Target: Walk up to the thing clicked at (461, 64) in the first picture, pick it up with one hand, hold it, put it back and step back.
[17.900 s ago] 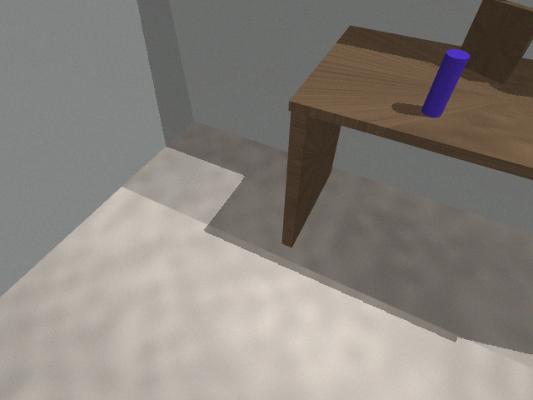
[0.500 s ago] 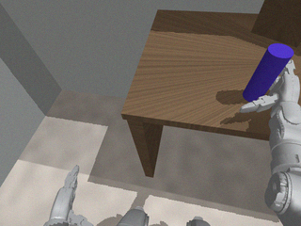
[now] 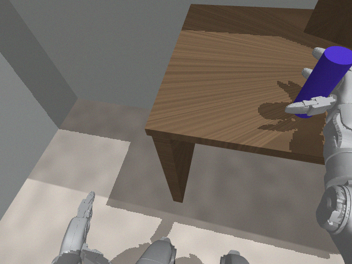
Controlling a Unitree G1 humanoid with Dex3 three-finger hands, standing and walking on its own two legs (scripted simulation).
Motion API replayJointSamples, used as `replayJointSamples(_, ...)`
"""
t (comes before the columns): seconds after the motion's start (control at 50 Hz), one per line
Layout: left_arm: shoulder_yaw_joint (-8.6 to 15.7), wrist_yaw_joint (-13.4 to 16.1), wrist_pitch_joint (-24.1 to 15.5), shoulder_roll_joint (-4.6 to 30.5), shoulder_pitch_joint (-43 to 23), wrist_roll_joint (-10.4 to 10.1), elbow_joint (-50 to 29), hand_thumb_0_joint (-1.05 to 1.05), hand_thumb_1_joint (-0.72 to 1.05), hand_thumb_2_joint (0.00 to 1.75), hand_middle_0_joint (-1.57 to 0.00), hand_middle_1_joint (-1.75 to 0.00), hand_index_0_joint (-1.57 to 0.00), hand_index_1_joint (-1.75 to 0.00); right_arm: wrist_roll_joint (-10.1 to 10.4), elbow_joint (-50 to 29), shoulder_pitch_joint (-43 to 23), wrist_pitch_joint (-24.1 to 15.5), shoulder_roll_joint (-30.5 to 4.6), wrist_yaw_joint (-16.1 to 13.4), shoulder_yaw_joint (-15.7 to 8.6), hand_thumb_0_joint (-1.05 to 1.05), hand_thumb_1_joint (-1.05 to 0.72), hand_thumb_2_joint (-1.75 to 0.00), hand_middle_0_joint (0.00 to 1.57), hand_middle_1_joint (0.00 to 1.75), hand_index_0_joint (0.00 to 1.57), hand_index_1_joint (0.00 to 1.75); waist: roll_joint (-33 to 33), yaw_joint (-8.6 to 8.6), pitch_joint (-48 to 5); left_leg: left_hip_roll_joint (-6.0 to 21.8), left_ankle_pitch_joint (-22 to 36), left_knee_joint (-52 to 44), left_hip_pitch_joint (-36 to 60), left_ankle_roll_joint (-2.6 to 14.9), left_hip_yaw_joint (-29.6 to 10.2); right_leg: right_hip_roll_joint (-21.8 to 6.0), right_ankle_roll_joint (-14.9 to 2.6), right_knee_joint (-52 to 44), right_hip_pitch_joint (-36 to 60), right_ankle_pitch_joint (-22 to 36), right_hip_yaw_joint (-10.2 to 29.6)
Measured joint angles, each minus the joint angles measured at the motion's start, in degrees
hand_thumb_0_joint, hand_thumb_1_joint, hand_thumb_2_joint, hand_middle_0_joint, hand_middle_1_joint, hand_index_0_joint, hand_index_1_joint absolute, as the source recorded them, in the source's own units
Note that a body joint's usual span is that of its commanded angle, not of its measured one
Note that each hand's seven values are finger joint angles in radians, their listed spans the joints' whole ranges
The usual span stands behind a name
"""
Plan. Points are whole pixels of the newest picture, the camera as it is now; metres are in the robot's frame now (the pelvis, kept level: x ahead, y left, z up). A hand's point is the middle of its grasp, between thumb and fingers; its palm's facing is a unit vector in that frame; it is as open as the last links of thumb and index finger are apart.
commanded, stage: close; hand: right
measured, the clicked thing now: (318, 86) +0.49 -0.21 +0.12
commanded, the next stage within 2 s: settle in 0.28 s
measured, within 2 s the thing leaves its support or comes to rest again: leaves its support in 0.50 s
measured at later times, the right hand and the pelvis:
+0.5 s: hand (308, 91) +0.50 -0.20 +0.10, palm faces +0.15 +0.99 -0.01, open 7.0 cm; pelvis +0.01 +0.00 +0.00, yaw +0 degrees
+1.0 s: hand (319, 70) +0.50 -0.20 +0.15, palm faces +0.15 +0.99 -0.01, open 6.8 cm; pelvis +0.02 +0.00 +0.02, yaw +0 degrees
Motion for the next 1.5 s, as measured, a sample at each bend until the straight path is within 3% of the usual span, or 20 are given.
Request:
replayJointSamples(0.32,-0.2,0.1,0.2,-0.6,-0.4,-0.1,-0.3,-0.01,-0.52,0.05,-0.05,-0.04,-0.05,-0.04,0.7,-3.3,5.2,-1.3,2.3,-0.3,0.1,-0.01,0.1,-0.64,1.03,0.87,1.06,0.87,0.3,-0.53,-0.3,0.1,-0.8,-0.2,1.1,0.14,0.2,0.0,0.11,-0.5,1.2,-0.6,0.1)
replayJointSamples(0.44,-0.7,0.0,0.4,-0.6,-1.2,0.1,0.1,-0.01,-0.52,0.04,-0.05,-0.05,-0.06,-0.04,-0.2,-2.0,3.3,-0.6,1.3,-0.8,0.0,-0.01,0.07,-0.88,0.95,0.99,0.98,0.99,0.2,0.09,0.2,0.0,-0.8,0.0,0.7,0.21,0.5,0.0,0.19,-0.1,0.6,-0.6,0.4)
replayJointSamples(0.56,-0.3,0.2,0.4,0.0,-0.4,-0.2,0.1,-0.01,-0.53,0.05,-0.06,-0.05,-0.06,-0.05,0.2,-3.6,3.3,0.9,1.3,-0.3,0.1,-0.01,0.01,-1.12,0.88,1.1,0.91,1.1,-0.3,-0.19,0.3,0.0,-0.4,-1.1,1.8,0.14,0.2,0.0,0.11,-1.3,1.8,-0.3,0.1)
replayJointSamples(0.78,-0.6,0.8,0.5,0.1,-1.5,-0.9,2.8,-0.01,-0.53,0.06,-0.06,-0.05,-0.06,-0.06,0.5,-1.6,0.6,3.0,0.6,-0.5,1.0,-0.01,0.03,-1.14,0.9,1.09,0.93,1.09,-0.6,-0.91,0.2,0.2,0.5,-4.1,5.4,0.08,-0.1,0.1,0.0,-4.5,5.6,0.7,-0.3)
replayJointSamples(1.5,-0.2,1.4,0.0,0.0,-2.6,-2.1,8.3,-0.01,-0.54,0.06,-0.06,-0.05,-0.05,-0.06,2.1,-6.0,1.5,8.4,1.7,0.0,2.6,-0.01,0.02,-1.13,0.89,1.1,0.92,1.1,-0.7,-3.02,1.3,0.8,2.7,-10.4,13.2,0.17,-0.5,0.6,0.06,-11.9,13.9,3.5,-0.9)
